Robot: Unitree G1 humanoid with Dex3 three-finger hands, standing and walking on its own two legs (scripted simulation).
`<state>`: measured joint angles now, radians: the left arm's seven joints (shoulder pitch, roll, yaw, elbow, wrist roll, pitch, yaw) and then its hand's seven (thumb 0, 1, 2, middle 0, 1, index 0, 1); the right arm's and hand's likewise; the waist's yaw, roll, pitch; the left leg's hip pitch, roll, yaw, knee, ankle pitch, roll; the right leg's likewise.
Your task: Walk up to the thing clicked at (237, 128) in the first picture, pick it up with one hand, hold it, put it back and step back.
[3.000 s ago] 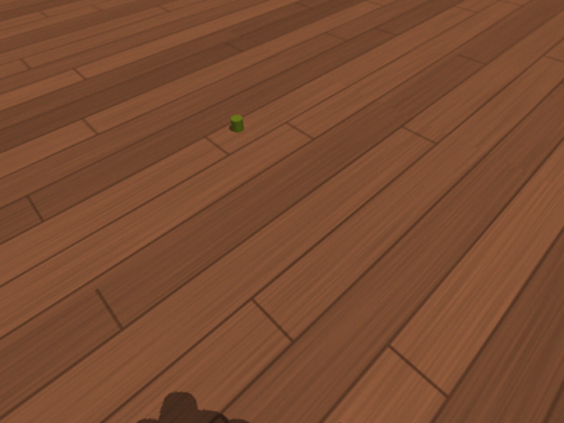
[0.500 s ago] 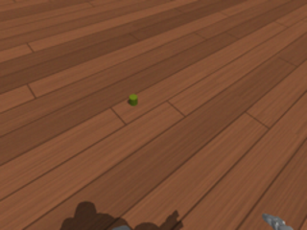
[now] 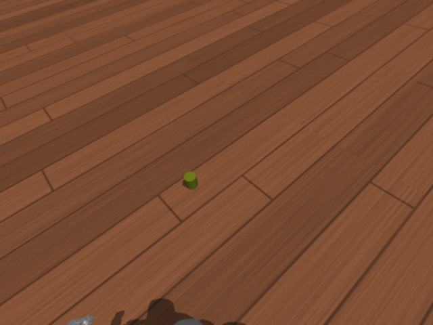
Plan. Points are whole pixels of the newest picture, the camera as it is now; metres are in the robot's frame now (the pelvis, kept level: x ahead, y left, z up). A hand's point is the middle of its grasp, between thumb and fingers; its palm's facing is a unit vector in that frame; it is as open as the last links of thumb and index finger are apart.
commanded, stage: walk up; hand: left
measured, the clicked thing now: (191, 180) +0.97 +0.26 -0.73
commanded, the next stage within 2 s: none
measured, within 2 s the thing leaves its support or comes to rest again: neither
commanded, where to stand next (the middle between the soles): +0.57 +0.01 m, yaw +1 degrees
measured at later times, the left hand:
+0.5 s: hand (108, 277) +0.25 +0.30 -0.14, palm faces -0.07 -0.94 -0.33, open 7.4 cm
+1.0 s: hand (131, 219) +0.39 +0.27 -0.13, palm faces +0.00 -0.92 -0.39, open 7.4 cm
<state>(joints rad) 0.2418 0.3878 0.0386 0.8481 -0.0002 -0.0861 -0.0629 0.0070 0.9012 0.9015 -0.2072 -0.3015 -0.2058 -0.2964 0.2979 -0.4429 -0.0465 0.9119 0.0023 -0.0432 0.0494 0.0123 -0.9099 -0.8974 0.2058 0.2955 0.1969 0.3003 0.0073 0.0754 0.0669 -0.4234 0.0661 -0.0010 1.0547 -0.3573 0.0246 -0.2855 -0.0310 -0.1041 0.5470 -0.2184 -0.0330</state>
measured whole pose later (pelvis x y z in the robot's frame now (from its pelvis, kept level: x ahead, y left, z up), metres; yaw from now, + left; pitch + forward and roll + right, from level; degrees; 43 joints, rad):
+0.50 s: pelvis +0.20 +0.03 +0.01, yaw +0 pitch -3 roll +0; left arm 0.28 0.44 0.04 0.90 0.00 -0.03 -0.07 0.01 0.90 0.90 -0.21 -0.30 -0.20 -0.30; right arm 0.30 -0.40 -0.04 0.85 -0.01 -0.09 0.04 0.01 -0.90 -0.90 0.21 0.30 0.20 0.30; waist -0.01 -0.06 0.08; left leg -0.20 0.04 0.11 0.50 -0.25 0.02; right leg -0.50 -0.09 -0.01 0.89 -0.31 0.00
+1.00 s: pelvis +0.37 -0.01 +0.00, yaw +1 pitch -2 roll -1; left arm 0.35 0.42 0.04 0.85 0.01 -0.07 -0.05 0.01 0.90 0.90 -0.21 -0.30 -0.21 -0.30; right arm 0.27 -0.42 -0.06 0.89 -0.02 -0.03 0.07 0.01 -0.91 -0.90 0.21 0.30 0.20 0.30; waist 0.05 0.04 0.08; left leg -0.47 0.09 0.03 0.71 -0.27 0.01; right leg -0.20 -0.03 -0.10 0.53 -0.30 -0.02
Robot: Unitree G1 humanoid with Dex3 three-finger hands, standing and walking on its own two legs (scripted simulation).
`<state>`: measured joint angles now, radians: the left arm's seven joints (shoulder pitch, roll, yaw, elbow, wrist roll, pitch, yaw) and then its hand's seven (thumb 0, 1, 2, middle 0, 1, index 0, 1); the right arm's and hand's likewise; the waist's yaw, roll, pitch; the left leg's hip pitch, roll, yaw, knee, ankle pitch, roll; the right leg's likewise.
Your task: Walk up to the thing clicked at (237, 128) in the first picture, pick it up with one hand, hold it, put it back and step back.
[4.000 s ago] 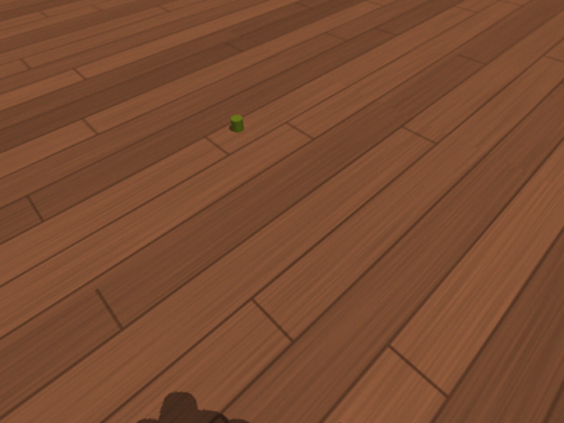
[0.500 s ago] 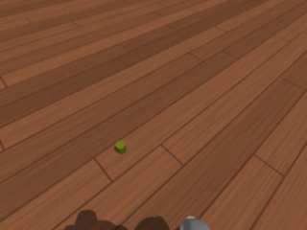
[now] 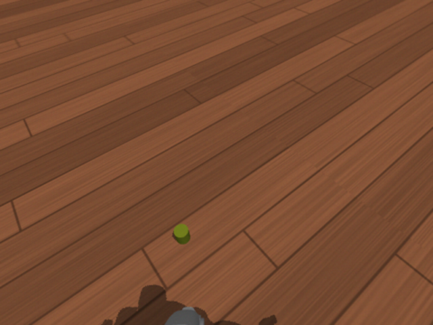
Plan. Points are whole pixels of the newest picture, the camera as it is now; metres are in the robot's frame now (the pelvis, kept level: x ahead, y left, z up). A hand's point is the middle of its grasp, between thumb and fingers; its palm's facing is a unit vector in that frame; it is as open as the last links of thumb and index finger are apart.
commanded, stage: walk up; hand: left
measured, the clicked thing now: (182, 234) +0.60 +0.26 -0.73
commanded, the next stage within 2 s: none
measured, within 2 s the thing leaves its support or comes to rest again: neither
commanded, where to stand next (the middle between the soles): +0.20 +0.02 m, yaw +0 degrees
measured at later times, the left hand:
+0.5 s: hand (116, 287) +0.22 +0.27 -0.15, palm faces -0.05 -0.91 -0.42, open 7.4 cm
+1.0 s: hand (121, 273) +0.25 +0.27 -0.15, palm faces +0.00 -0.94 -0.33, open 7.4 cm
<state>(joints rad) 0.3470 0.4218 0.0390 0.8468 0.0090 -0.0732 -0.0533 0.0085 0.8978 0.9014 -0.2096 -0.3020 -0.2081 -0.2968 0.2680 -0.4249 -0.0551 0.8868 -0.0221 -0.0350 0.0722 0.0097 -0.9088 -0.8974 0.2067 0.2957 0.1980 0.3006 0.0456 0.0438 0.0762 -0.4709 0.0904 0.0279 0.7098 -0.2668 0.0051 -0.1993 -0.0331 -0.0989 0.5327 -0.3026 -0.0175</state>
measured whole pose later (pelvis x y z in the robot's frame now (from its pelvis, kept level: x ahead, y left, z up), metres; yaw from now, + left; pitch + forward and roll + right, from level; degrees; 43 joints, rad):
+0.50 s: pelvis +0.13 +0.00 -0.02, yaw +0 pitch -3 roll +0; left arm 0.20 0.39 0.02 0.92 0.00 -0.05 0.00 0.01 0.90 0.90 -0.21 -0.30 -0.20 -0.30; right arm 0.23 -0.41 -0.02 0.89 0.01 0.00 0.00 0.01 -0.91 -0.90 0.21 0.30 0.20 0.30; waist -0.01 0.04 0.13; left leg -0.31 0.06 0.03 0.81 -0.50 0.01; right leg -0.41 -0.02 -0.05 0.67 -0.21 -0.02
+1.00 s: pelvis +0.16 +0.01 +0.01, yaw +0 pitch -2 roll +1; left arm 0.06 0.36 -0.01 1.13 -0.01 -0.01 -0.02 0.01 0.90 0.90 -0.21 -0.30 -0.21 -0.30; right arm 0.13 -0.36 0.01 1.14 -0.01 -0.01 0.01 0.01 -0.91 -0.90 0.21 0.30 0.20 0.30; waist 0.01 -0.01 0.07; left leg -0.14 0.01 0.02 0.45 -0.27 -0.01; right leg -0.27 -0.05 -0.04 0.43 -0.13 0.02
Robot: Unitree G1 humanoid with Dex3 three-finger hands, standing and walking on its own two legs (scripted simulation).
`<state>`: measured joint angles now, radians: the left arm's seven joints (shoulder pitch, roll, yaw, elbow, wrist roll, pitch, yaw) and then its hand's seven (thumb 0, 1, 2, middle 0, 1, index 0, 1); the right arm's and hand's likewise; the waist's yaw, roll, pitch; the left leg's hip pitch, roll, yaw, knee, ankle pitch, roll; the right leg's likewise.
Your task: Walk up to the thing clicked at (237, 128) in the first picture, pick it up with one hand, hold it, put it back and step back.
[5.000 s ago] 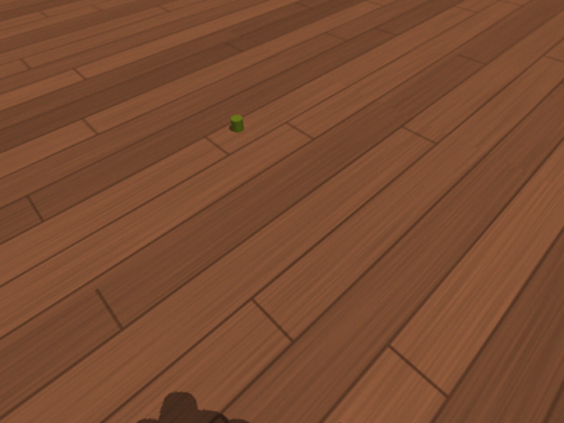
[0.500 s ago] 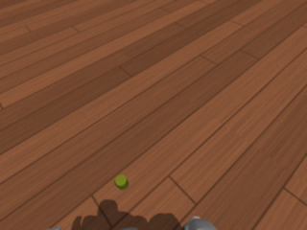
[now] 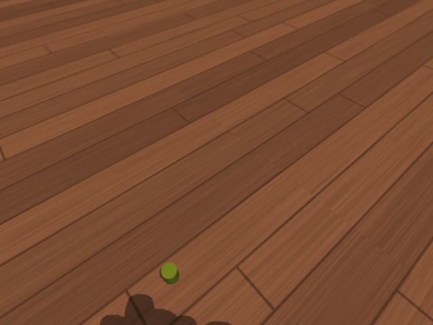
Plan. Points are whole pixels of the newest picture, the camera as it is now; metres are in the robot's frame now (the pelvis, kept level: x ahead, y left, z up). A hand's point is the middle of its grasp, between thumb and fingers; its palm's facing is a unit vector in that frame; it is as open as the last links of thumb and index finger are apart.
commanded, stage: walk up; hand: left
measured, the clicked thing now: (170, 273) +0.45 +0.24 -0.73
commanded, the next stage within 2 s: none
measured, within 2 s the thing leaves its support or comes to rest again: neither
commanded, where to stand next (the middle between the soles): +0.04 +0.01 m, yaw +0 degrees
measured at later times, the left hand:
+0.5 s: hand out of the picture +0.08 +0.25 -0.15, palm faces +0.02 -0.94 -0.34, open 7.4 cm
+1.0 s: hand out of the picture +0.11 +0.24 -0.15, palm faces +0.02 -0.94 -0.34, open 7.4 cm
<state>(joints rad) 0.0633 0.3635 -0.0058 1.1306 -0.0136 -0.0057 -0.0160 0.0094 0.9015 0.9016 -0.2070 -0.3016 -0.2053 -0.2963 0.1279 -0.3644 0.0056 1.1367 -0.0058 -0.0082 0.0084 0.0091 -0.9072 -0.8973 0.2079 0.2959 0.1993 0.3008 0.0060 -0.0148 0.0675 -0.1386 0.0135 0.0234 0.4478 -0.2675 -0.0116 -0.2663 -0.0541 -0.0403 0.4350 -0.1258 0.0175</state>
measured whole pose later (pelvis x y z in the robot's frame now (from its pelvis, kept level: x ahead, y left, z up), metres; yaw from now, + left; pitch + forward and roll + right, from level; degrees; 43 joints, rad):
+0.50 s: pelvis +0.01 -0.01 +0.01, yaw +0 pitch -2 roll +0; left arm 0.07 0.34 0.01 1.18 0.00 -0.01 -0.01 0.01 0.90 0.90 -0.21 -0.30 -0.20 -0.30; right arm 0.06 -0.35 -0.01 1.16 0.00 0.01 0.01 0.01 -0.91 -0.90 0.21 0.30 0.20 0.30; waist 0.02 0.02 0.06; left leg -0.06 0.02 0.01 0.32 -0.22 -0.02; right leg -0.20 -0.04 -0.06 0.33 -0.10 0.01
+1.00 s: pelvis +0.01 -0.01 +0.00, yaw +0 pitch -2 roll +0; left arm 0.04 0.34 0.03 1.12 0.00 0.00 -0.01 0.01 0.90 0.90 -0.21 -0.30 -0.21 -0.30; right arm 0.10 -0.36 -0.02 1.13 0.00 0.02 0.01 0.01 -0.91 -0.90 0.21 0.30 0.20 0.30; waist 0.00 0.01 0.08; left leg -0.11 0.03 0.01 0.39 -0.24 -0.03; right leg -0.23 -0.04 -0.06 0.38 -0.11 0.00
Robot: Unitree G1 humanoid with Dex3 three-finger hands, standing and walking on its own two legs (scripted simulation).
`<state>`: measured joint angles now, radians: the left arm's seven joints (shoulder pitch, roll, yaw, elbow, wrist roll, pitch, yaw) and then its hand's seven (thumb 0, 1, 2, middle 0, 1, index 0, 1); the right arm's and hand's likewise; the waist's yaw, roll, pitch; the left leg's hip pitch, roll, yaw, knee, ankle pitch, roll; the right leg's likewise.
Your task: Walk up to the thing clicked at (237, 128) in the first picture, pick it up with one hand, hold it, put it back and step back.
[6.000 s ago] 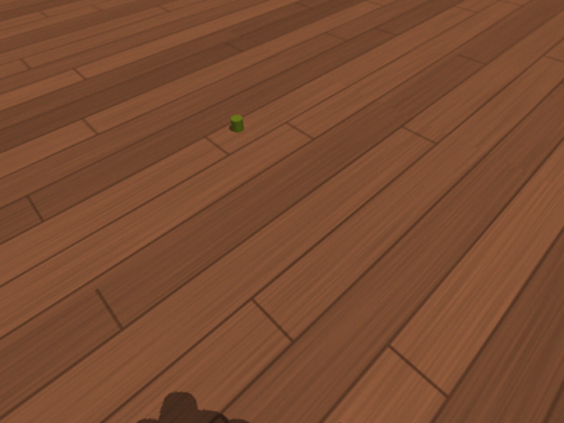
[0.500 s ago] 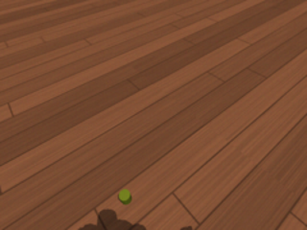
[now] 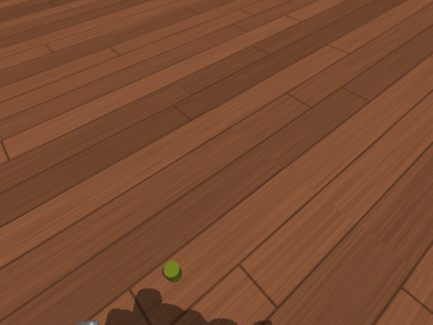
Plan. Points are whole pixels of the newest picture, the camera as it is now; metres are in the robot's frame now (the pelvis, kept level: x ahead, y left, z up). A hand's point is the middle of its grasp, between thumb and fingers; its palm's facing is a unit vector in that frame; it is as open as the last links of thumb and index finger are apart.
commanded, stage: walk up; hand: left
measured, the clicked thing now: (173, 271) +0.44 +0.25 -0.74
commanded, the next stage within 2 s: none
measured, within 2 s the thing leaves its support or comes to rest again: neither
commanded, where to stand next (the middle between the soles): +0.04 +0.02 m, yaw -1 degrees
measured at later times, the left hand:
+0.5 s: hand out of the picture +0.01 +0.32 -0.18, palm faces -0.08 -0.94 -0.33, open 7.4 cm
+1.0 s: hand out of the picture +0.12 +0.26 -0.15, palm faces -0.04 -0.92 -0.38, open 7.4 cm
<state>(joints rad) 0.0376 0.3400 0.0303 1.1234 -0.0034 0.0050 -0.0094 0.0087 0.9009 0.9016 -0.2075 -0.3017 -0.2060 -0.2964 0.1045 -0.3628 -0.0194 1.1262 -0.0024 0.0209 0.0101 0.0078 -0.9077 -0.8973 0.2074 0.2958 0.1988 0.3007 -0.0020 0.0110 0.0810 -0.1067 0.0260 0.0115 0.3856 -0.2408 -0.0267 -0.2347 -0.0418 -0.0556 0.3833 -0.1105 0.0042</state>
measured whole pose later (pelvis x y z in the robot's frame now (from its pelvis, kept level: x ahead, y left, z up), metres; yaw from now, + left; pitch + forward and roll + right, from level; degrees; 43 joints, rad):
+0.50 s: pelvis -0.05 +0.05 -0.01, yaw -2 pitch -2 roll -1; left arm 0.18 0.44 0.07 1.00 0.04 0.09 -0.04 0.01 0.90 0.90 -0.21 -0.30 -0.20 -0.30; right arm 0.27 -0.35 -0.07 0.97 -0.04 -0.05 -0.01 0.01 -0.90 -0.90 0.21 0.30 0.20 0.30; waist -0.01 -0.07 0.12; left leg -0.17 0.04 0.04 0.53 -0.33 0.01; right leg -0.40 0.03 0.12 0.91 -0.41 0.01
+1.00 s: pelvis -0.02 +0.00 -0.02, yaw -1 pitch -3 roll +0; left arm 0.10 0.36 0.02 0.90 0.00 -0.01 0.00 0.01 0.90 0.90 -0.21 -0.30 -0.21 -0.30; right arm 0.21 -0.39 -0.03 0.94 -0.01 0.03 0.00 0.01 -0.91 -0.90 0.21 0.30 0.20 0.30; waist -0.01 0.04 0.13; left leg -0.33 0.01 -0.04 0.71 -0.38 0.01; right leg -0.28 -0.02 -0.04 0.65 -0.31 0.00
